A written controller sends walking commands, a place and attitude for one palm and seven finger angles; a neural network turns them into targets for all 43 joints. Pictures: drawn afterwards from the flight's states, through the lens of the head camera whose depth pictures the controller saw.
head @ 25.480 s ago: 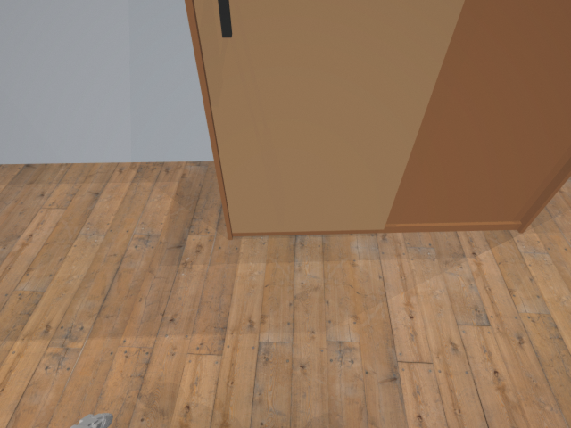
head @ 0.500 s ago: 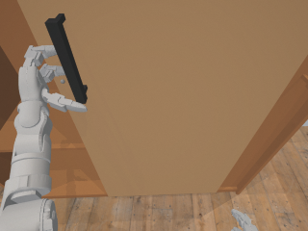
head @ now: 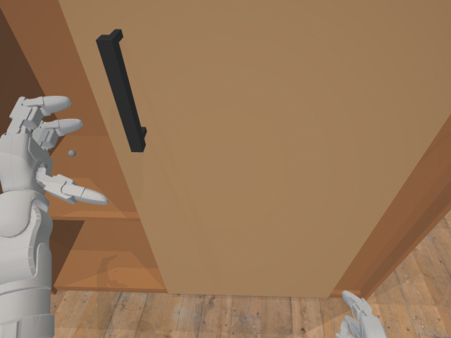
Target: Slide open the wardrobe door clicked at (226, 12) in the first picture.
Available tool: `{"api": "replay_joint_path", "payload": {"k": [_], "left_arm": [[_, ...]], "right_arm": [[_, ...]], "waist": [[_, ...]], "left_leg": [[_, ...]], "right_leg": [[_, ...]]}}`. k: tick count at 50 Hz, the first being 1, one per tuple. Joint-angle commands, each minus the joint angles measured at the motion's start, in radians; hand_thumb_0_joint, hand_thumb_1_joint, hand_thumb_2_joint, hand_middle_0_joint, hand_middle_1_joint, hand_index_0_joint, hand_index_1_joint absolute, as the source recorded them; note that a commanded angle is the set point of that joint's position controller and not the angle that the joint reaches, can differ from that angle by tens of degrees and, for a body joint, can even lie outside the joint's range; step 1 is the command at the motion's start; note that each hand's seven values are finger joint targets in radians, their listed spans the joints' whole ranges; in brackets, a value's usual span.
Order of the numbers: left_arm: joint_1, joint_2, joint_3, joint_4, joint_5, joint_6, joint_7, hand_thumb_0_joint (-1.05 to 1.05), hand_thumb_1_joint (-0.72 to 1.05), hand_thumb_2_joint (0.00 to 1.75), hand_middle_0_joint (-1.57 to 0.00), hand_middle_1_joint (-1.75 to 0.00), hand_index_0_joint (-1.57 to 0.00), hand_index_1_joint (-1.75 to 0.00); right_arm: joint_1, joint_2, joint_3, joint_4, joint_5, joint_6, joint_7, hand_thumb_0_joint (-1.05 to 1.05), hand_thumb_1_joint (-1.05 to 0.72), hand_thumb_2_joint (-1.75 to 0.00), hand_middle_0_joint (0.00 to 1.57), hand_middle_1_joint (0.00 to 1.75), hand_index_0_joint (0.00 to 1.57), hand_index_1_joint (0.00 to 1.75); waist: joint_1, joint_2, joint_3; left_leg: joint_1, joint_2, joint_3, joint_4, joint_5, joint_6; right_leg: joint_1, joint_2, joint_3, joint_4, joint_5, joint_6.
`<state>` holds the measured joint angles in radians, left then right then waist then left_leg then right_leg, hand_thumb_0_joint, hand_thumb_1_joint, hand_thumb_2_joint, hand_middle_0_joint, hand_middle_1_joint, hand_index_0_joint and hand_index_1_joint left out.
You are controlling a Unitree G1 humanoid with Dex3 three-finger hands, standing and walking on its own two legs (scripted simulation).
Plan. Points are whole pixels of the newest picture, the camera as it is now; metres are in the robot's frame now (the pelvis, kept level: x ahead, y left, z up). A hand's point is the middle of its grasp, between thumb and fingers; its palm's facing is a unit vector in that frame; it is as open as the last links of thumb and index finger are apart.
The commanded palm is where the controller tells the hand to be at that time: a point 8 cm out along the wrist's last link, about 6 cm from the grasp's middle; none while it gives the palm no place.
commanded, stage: slip the hand off the handle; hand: left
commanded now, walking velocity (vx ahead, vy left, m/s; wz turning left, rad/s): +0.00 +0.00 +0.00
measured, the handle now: (128, 95) +0.44 +0.22 +0.24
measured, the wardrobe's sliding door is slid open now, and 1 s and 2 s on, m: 0.51 0.51 0.51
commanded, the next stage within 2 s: draw the hand back to the body in 0.24 s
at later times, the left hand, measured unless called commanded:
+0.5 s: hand (60, 188) +0.25 +0.26 +0.20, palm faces +0.16 -0.98 -0.10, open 14.7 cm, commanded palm +0.21 +0.30 +0.21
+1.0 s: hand (31, 214) +0.21 +0.28 +0.19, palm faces +0.39 -0.89 -0.22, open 14.0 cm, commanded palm +0.17 +0.31 +0.19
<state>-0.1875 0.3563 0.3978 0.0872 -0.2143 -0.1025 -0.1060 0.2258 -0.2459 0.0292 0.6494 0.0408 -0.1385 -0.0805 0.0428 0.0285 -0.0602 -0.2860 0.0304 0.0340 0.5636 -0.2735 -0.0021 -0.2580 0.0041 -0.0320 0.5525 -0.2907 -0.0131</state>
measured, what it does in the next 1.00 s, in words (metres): stands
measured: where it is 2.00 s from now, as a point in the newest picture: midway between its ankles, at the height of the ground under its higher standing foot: outside the picture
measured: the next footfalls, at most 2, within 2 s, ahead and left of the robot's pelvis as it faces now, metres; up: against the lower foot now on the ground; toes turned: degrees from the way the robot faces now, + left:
none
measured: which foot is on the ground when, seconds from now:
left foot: down 0.00-1.00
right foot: down 0.00-1.00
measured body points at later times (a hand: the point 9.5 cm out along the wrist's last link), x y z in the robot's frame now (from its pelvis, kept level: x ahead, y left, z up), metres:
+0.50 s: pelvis -0.01 -0.01 +0.00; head -0.05 -0.02 +0.45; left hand +0.23 +0.31 +0.21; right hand +0.19 -0.21 -0.07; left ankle +0.02 +0.12 -0.73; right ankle +0.00 -0.11 -0.73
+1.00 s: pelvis -0.01 +0.00 +0.01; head -0.05 +0.00 +0.46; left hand +0.18 +0.33 +0.20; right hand +0.20 -0.20 -0.05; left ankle +0.02 +0.12 -0.73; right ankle +0.00 -0.11 -0.73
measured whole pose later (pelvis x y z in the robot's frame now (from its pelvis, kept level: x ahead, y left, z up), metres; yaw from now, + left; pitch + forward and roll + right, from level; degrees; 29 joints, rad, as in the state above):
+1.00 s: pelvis -0.01 +0.00 +0.01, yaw +1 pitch -5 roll -1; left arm 0.16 0.37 0.38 -0.25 -0.19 0.05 -0.06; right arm 0.18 -0.24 0.07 0.65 0.01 -0.23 -0.09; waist 0.07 0.04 0.00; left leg -0.17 0.02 0.01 0.49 -0.22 0.00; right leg -0.12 0.00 -0.06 0.44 -0.23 -0.01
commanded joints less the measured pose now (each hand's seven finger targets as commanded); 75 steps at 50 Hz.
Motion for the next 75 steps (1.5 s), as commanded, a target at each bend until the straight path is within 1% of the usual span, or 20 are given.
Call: {"api": "replay_joint_path", "payload": {"k": [1,9,13,15,18,19,21,26,32,38,43,44,45,47,49,51,55,58,61,75], "left_arm": [[-0.253,0.229,0.055,-0.286,-0.020,-0.034,0.005,0.00,-0.55,0.20,-0.25,-1.15,-0.25,-1.15],[-0.186,0.172,0.014,-0.405,-0.040,-0.011,-0.010,0.00,-0.55,0.20,-0.25,-1.15,-0.25,-1.15],[-0.156,0.195,0.042,-0.421,-0.045,-0.004,-0.010,0.00,-0.55,0.20,-0.25,-1.15,-0.25,-1.15],[-0.204,0.171,0.006,-0.419,-0.045,0.000,-0.012,0.00,-0.55,0.20,-0.25,-1.15,-0.25,-1.15],[-0.216,0.221,0.055,-0.366,-0.046,0.001,-0.005,0.00,-0.55,0.20,-0.25,-1.15,-0.25,-1.15],[-0.139,0.243,0.021,-0.263,-0.076,0.102,-0.086,0.00,-0.55,0.20,-0.25,-1.15,-0.25,-1.15],[-0.186,0.269,0.040,-0.370,-0.109,0.192,-0.159,0.00,-0.55,0.20,-0.25,-1.15,-0.25,-1.15],[-0.121,0.394,0.184,-0.356,-0.184,0.351,-0.278,0.00,-0.55,0.20,-0.25,-1.15,-0.25,-1.15],[-0.073,0.291,0.135,-0.313,-0.203,0.326,-0.265,0.00,-0.55,0.20,-0.25,-1.15,-0.25,-1.15],[-0.080,0.305,0.116,-0.434,-0.175,0.317,-0.264,0.00,-0.55,0.20,-0.25,-1.15,-0.25,-1.15],[-0.043,0.310,0.138,-0.483,-0.173,0.293,-0.241,0.00,-0.37,0.29,-0.24,-1.04,-0.24,-1.04],[-0.070,0.368,0.137,-0.620,-0.008,0.155,-0.043,0.00,-0.33,0.31,-0.24,-1.02,-0.24,-1.02],[0.072,0.245,0.090,-0.493,-0.002,0.120,0.035,0.00,-0.30,0.32,-0.24,-1.00,-0.24,-1.00],[0.193,0.207,0.067,-0.516,0.037,0.061,0.110,0.00,-0.22,0.36,-0.24,-0.96,-0.24,-0.96],[0.216,0.199,0.055,-0.553,0.065,0.021,0.149,0.00,-0.15,0.39,-0.24,-0.92,-0.24,-0.92],[0.227,0.195,0.041,-0.555,0.084,-0.004,0.176,0.00,-0.08,0.43,-0.23,-0.87,-0.23,-0.87],[0.216,0.188,0.021,-0.612,0.116,-0.040,0.209,0.00,0.07,0.50,-0.23,-0.79,-0.23,-0.79],[0.276,0.186,0.028,-0.595,0.125,-0.047,0.220,0.00,0.17,0.55,-0.22,-0.73,-0.22,-0.73],[0.325,0.192,0.040,-0.605,0.133,-0.051,0.221,0.00,0.28,0.60,-0.22,-0.66,-0.22,-0.66],[0.514,0.168,0.050,-0.664,0.137,-0.041,0.212,0.00,0.79,0.85,-0.20,-0.36,-0.20,-0.36]], "right_arm": [[-0.117,-0.119,-0.033,-0.155,0.003,-0.067,-0.013,0.00,-0.90,-0.90,0.20,0.30,0.20,0.30],[-0.155,-0.100,-0.014,-0.162,0.001,-0.087,-0.023,0.00,-0.90,-0.90,0.20,0.30,0.20,0.30],[-0.162,-0.100,-0.008,-0.154,-0.002,-0.096,-0.030,0.00,-0.90,-0.90,0.20,0.30,0.20,0.30],[-0.173,-0.095,-0.001,-0.151,-0.001,-0.101,-0.035,0.00,-0.90,-0.90,0.20,0.30,0.20,0.30],[-0.169,-0.101,-0.004,-0.135,-0.002,-0.106,-0.044,0.00,-0.90,-0.90,0.20,0.30,0.20,0.30],[-0.173,-0.125,0.001,-0.137,0.016,-0.103,-0.053,0.00,-0.90,-0.90,0.20,0.30,0.20,0.30],[-0.212,-0.115,0.010,-0.178,0.031,-0.112,-0.063,0.00,-0.90,-0.90,0.20,0.30,0.20,0.30],[-0.227,-0.126,0.018,-0.201,0.038,-0.125,-0.054,0.00,-0.90,-0.90,0.20,0.30,0.20,0.30],[-0.197,-0.130,0.005,-0.202,0.044,-0.134,-0.024,0.00,-0.90,-0.90,0.20,0.30,0.20,0.30],[-0.193,-0.134,0.002,-0.218,0.040,-0.147,-0.032,0.00,-0.90,-0.90,0.20,0.30,0.20,0.30],[-0.190,-0.127,0.008,-0.206,0.034,-0.160,-0.040,0.00,-0.90,-0.90,0.20,0.30,0.20,0.30],[-0.201,-0.112,-0.004,-0.190,-0.024,-0.170,-0.022,0.00,-0.90,-0.90,0.20,0.30,0.20,0.30],[-0.196,-0.113,-0.004,-0.160,-0.028,-0.172,-0.022,0.00,-0.90,-0.90,0.20,0.30,0.20,0.30],[-0.177,-0.109,-0.014,-0.145,-0.031,-0.154,-0.014,0.00,-0.90,-0.90,0.20,0.30,0.20,0.30],[-0.172,-0.105,-0.020,-0.140,-0.036,-0.134,-0.010,0.00,-0.90,-0.90,0.20,0.30,0.20,0.30],[-0.173,-0.107,-0.025,-0.130,-0.040,-0.122,-0.011,0.00,-0.90,-0.90,0.20,0.30,0.20,0.30],[-0.181,-0.104,-0.031,-0.131,-0.047,-0.108,-0.019,0.00,-0.90,-0.90,0.20,0.30,0.20,0.30],[-0.182,-0.103,-0.035,-0.123,-0.051,-0.098,-0.021,0.00,-0.90,-0.90,0.20,0.30,0.20,0.30],[-0.189,-0.104,-0.041,-0.122,-0.052,-0.087,-0.017,0.00,-0.90,-0.90,0.20,0.30,0.20,0.30],[-0.165,-0.096,-0.051,-0.158,-0.057,-0.042,0.000,0.00,-0.90,-0.90,0.20,0.30,0.20,0.30]], "waist": [[0.013,0.020,-0.154],[0.015,0.034,-0.119],[0.019,0.017,-0.096],[0.011,0.046,-0.063],[0.013,0.015,-0.067],[0.016,0.036,-0.099],[0.034,0.076,-0.141],[0.063,0.013,-0.134],[0.033,0.000,-0.046],[0.031,0.058,-0.067],[0.037,0.086,-0.056],[0.043,0.066,0.057],[0.026,0.042,0.105],[0.031,0.005,0.044],[0.033,0.068,-0.010],[0.029,0.050,-0.005],[0.026,0.065,-0.029],[0.030,0.018,-0.023],[0.037,0.045,-0.011],[0.042,0.016,-0.012]], "left_leg": [[0.114,-0.026,-0.017,-0.072,0.167,0.033],[0.130,-0.035,-0.032,-0.087,0.125,0.028],[0.118,-0.036,-0.034,-0.096,0.099,0.028],[0.115,-0.038,-0.039,-0.103,0.060,0.026],[0.101,-0.037,-0.040,-0.106,0.037,0.028],[0.109,-0.032,-0.044,-0.129,0.026,0.033],[0.140,-0.036,-0.042,-0.127,0.083,0.039],[0.153,-0.044,-0.055,-0.121,0.168,0.040],[0.137,-0.037,-0.048,-0.112,0.110,0.034],[0.160,-0.038,-0.057,-0.126,0.086,0.037],[0.165,-0.035,-0.065,-0.144,0.067,0.032],[0.111,-0.047,-0.053,-0.154,0.043,0.026],[0.106,-0.038,-0.047,-0.160,0.004,0.019],[0.139,-0.024,-0.038,-0.172,0.027,0.026],[0.162,-0.025,-0.031,-0.190,0.039,0.026],[0.171,-0.023,-0.029,-0.201,0.038,0.029],[0.205,-0.022,-0.035,-0.222,0.058,0.031],[0.209,-0.020,-0.036,-0.226,0.102,0.034],[0.212,-0.020,-0.033,-0.228,0.146,0.030],[0.214,-0.012,-0.024,-0.219,0.275,0.018]], "right_leg": [[0.008,0.013,-0.002,-0.091,0.193,-0.006],[0.007,0.010,-0.007,-0.110,0.147,-0.006],[0.011,0.006,-0.004,-0.124,0.117,-0.004],[-0.012,0.005,-0.001,-0.136,0.069,-0.005],[-0.005,0.000,0.006,-0.151,0.033,-0.003],[0.055,-0.007,0.011,-0.155,0.054,-0.006],[0.098,-0.011,0.012,-0.156,0.120,-0.006],[0.129,-0.002,0.007,-0.169,0.209,0.002],[0.035,-0.003,0.015,-0.180,0.117,0.007],[0.039,0.004,0.002,-0.177,0.078,0.001],[0.046,0.011,-0.011,-0.182,0.051,-0.004],[0.002,0.004,0.019,-0.253,0.016,0.004],[-0.019,-0.004,0.006,-0.257,-0.011,0.000],[0.042,-0.015,0.004,-0.245,0.017,0.001],[0.088,-0.017,0.010,-0.229,0.046,-0.001],[0.098,-0.015,0.012,-0.241,0.048,0.000],[0.124,-0.014,0.007,-0.238,0.068,-0.002],[0.142,-0.013,0.002,-0.243,0.100,-0.001],[0.155,-0.008,0.002,-0.243,0.138,-0.004],[0.187,-0.003,-0.007,-0.222,0.249,-0.002]]}}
